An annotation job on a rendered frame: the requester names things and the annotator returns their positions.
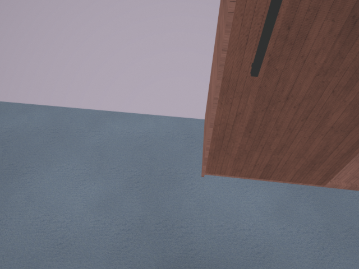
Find handle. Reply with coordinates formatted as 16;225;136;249
250;0;282;77

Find wardrobe door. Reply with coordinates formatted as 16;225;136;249
331;154;359;184
205;0;359;185

